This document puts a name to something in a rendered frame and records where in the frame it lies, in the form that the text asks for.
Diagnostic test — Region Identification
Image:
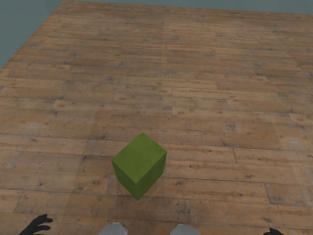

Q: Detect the robot thigh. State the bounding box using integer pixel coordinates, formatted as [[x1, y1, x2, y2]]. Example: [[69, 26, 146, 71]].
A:
[[99, 223, 128, 235], [169, 225, 201, 235]]

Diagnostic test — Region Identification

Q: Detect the carton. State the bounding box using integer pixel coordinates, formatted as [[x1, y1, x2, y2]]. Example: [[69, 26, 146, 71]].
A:
[[111, 132, 167, 201]]

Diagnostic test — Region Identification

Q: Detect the left robot hand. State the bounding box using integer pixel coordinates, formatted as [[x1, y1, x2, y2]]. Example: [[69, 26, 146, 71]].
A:
[[20, 213, 53, 235]]

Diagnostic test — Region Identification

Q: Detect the right robot thigh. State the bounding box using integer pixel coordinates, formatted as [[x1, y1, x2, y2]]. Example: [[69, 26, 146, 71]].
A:
[[169, 225, 201, 235]]

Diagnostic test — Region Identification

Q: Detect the left robot thigh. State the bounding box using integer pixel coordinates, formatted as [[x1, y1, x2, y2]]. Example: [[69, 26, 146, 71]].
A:
[[99, 223, 128, 235]]

